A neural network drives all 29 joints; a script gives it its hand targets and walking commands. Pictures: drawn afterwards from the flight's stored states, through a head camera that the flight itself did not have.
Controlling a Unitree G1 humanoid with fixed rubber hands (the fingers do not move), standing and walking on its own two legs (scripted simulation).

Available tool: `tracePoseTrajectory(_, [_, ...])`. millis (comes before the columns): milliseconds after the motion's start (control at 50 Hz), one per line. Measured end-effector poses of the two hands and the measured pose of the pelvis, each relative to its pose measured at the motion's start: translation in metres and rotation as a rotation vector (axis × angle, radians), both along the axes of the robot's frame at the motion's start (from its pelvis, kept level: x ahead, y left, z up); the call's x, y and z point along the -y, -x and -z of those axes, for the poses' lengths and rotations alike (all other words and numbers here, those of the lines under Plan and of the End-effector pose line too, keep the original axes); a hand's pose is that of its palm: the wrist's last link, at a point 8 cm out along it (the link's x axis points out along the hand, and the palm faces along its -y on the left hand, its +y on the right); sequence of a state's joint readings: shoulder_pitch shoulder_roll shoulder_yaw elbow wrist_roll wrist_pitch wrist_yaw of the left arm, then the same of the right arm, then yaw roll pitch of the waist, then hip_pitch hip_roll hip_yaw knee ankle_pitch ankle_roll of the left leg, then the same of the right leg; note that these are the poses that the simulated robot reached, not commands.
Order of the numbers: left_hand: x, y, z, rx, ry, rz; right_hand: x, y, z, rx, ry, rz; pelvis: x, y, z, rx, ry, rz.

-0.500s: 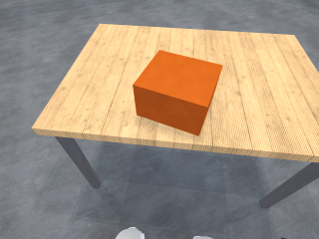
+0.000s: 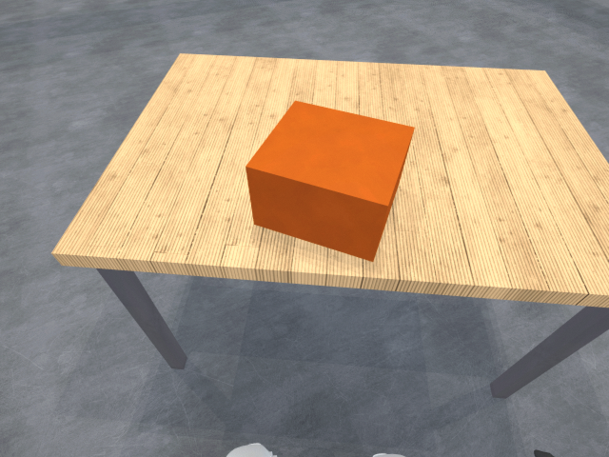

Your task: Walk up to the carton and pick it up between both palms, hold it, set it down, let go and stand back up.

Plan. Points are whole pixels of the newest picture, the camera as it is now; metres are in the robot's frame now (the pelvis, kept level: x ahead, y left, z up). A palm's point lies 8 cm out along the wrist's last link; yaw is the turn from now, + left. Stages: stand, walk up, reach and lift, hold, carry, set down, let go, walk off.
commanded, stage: walk up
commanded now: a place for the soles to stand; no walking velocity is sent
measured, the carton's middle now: (332, 177) +0.58 -0.02 +0.00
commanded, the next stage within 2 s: none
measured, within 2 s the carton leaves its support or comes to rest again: neither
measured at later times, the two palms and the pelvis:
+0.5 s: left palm out of the picture +0.07 +0.31 -0.11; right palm out of the picture +0.09 -0.31 -0.09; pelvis +0.01 +0.00 +0.00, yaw -1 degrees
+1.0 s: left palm out of the picture +0.08 +0.28 -0.11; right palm out of the picture +0.08 -0.33 -0.09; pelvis +0.01 -0.02 +0.00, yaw -2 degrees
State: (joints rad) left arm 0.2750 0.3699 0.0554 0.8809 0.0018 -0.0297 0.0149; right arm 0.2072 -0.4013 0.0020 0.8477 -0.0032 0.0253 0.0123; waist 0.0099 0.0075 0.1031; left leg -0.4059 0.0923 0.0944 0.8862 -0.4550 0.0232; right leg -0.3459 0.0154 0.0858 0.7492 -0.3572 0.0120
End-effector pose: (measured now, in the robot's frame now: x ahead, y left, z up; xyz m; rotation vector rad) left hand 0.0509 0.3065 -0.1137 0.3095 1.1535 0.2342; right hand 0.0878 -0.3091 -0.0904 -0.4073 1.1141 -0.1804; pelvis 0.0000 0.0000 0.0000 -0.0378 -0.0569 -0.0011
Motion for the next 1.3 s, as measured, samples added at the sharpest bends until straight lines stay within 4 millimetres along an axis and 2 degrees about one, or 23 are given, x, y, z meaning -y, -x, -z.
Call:
tracePoseTrajectory(100, [-0.008, -0.006, 0.001, -0.01, 0.008, 0.002, -0.008, 0.005, -0.005, -0.016, 0.01, 0.009, -0.01, -0.001, -0.003, -0.009, 0.004, 0.004])
tracePoseTrajectory(220, [-0.004, -0.01, -0.006, -0.018, 0.019, 0.01, -0.004, 0.004, -0.016, -0.01, 0.016, 0.011, -0.007, -0.005, -0.012, -0.013, 0.011, 0.012])
tracePoseTrajectory(380, [0.009, -0.016, 0.0, -0.003, -0.001, 0.034, 0.008, -0.003, 0.003, -0.003, -0.005, 0.019, 0.007, -0.008, 0.001, -0.005, -0.002, 0.021])
tracePoseTrajectory(520, [0.001, -0.021, -0.001, -0.009, 0.005, 0.032, 0.001, 0.0, -0.004, -0.017, 0.005, 0.023, -0.002, -0.009, -0.004, -0.013, 0.001, 0.021])
tracePoseTrajectory(620, [0.007, -0.026, -0.004, -0.012, 0.013, 0.04, 0.006, -0.001, -0.013, -0.002, 0.012, 0.028, 0.002, -0.011, -0.01, -0.012, 0.007, 0.032])
tracePoseTrajectory(740, [0.018, -0.029, -0.001, 0.01, 0.002, 0.056, 0.017, -0.001, 0.0, 0.003, -0.002, 0.034, 0.014, -0.01, -0.001, -0.004, -0.006, 0.038])
tracePoseTrajectory(880, [0.014, -0.03, -0.002, 0.001, 0.005, 0.052, 0.014, 0.005, -0.003, -0.019, 0.003, 0.042, 0.009, -0.009, -0.004, -0.013, -0.009, 0.036])
tracePoseTrajectory(940, [0.017, -0.03, -0.004, -0.007, 0.005, 0.053, 0.017, 0.005, -0.006, -0.013, 0.003, 0.043, 0.013, -0.009, -0.007, -0.016, -0.009, 0.041])
tracePoseTrajectory(1020, [0.024, -0.033, -0.003, 0.012, 0.002, 0.066, 0.024, 0.004, 0.0, -0.01, -0.003, 0.045, 0.02, -0.008, -0.003, -0.014, -0.017, 0.044])
tracePoseTrajectory(1180, [0.021, -0.033, -0.006, -0.005, 0.005, 0.065, 0.022, 0.008, -0.004, -0.021, -0.001, 0.053, 0.016, -0.008, -0.007, -0.021, -0.02, 0.048])
tracePoseTrajectory(1300, [0.032, -0.036, -0.007, 0.009, -0.001, 0.079, 0.032, 0.007, 0.0, -0.01, -0.008, 0.056, 0.026, -0.008, -0.005, -0.021, -0.028, 0.055])
